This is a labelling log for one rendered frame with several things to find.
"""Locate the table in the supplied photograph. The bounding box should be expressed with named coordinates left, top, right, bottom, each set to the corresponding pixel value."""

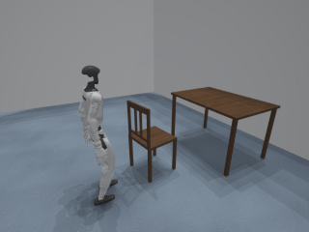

left=171, top=87, right=281, bottom=177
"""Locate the humanoid robot head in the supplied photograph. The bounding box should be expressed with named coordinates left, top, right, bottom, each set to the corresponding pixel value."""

left=81, top=66, right=100, bottom=93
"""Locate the left robot foot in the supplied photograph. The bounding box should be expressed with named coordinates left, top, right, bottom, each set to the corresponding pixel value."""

left=98, top=179, right=118, bottom=187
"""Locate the robot right upper arm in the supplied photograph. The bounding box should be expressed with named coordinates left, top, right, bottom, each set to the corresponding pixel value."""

left=87, top=92, right=102, bottom=125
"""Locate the chair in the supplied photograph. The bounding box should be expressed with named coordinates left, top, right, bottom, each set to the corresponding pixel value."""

left=126, top=101, right=178, bottom=183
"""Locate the right robot forearm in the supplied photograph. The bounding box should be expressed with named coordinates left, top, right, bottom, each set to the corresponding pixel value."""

left=89, top=119, right=102, bottom=149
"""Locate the robot right hand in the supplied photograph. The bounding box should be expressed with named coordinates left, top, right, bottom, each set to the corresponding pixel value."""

left=95, top=147, right=108, bottom=166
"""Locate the left robot forearm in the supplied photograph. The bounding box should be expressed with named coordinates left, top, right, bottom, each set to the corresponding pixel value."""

left=79, top=112, right=90, bottom=132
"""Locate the robot left hand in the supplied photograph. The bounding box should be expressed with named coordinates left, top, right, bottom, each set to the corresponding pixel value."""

left=83, top=131, right=94, bottom=147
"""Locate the robot left upper arm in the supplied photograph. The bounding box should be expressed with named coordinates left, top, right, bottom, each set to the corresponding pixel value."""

left=78, top=87, right=86, bottom=115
